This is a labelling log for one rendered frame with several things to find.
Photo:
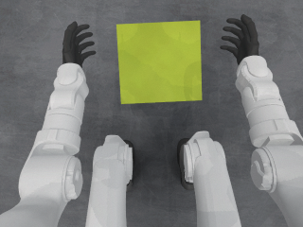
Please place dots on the left robot hand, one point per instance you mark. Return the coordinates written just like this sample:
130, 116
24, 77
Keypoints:
71, 51

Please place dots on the carton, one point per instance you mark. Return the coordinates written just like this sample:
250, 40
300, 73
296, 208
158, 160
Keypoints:
159, 62

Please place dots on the right robot hand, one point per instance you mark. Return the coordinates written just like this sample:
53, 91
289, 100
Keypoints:
247, 42

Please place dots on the robot left thigh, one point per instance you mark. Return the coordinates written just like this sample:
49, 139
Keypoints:
107, 199

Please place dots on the right robot upper arm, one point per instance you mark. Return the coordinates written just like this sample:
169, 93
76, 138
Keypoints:
279, 171

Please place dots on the robot left forearm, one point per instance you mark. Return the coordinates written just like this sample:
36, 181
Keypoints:
60, 134

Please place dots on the robot right forearm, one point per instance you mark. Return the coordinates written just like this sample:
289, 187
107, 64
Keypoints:
269, 122

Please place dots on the left robot upper arm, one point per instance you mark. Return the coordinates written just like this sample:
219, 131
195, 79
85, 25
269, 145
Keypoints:
48, 183

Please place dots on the right robot shin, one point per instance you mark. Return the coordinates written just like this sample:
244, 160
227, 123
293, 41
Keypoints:
201, 135

